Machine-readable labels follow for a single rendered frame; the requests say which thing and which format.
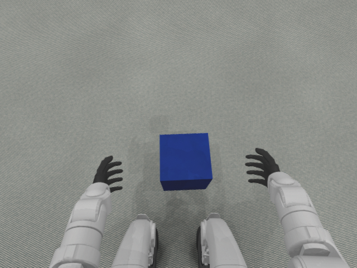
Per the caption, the carton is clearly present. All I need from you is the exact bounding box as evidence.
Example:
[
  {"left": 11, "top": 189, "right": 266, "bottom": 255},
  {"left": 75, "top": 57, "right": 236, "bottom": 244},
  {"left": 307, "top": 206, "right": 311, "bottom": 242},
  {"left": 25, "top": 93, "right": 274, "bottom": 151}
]
[{"left": 160, "top": 133, "right": 213, "bottom": 191}]

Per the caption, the right robot forearm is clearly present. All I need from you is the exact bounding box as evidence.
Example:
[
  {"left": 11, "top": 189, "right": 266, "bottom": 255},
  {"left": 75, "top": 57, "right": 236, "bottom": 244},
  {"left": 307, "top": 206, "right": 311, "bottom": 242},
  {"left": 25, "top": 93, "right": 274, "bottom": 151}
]
[{"left": 267, "top": 172, "right": 350, "bottom": 268}]

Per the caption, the robot right foot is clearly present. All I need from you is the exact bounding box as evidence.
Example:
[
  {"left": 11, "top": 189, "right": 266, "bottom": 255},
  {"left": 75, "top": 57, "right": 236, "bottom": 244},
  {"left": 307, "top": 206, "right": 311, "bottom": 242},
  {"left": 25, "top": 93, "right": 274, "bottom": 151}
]
[{"left": 196, "top": 226, "right": 210, "bottom": 268}]

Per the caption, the robot left hand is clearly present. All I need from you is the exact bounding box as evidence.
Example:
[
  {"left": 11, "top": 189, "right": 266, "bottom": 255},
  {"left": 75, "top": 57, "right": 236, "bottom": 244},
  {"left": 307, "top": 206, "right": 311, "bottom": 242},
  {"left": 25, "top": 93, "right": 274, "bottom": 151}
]
[{"left": 93, "top": 155, "right": 123, "bottom": 192}]

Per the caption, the robot right hand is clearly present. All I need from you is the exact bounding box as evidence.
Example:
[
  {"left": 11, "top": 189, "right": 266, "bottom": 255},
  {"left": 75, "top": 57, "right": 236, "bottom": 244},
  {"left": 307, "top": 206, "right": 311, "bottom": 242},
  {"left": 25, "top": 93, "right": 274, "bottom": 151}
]
[{"left": 245, "top": 148, "right": 280, "bottom": 188}]

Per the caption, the left robot forearm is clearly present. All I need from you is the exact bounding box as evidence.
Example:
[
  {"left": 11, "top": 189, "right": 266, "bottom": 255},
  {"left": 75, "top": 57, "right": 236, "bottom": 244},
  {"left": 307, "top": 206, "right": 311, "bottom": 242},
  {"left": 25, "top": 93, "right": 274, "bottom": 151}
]
[{"left": 49, "top": 182, "right": 112, "bottom": 268}]

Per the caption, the robot right thigh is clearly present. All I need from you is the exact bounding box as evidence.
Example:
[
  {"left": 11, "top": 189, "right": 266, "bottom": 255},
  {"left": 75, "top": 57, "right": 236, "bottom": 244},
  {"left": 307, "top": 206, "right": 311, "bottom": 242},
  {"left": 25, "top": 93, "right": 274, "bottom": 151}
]
[{"left": 201, "top": 218, "right": 247, "bottom": 268}]

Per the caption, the robot right upper arm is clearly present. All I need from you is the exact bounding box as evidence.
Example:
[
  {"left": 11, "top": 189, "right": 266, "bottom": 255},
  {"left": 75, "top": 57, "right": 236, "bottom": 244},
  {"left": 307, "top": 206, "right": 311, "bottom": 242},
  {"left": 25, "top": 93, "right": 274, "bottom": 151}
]
[{"left": 288, "top": 255, "right": 348, "bottom": 268}]

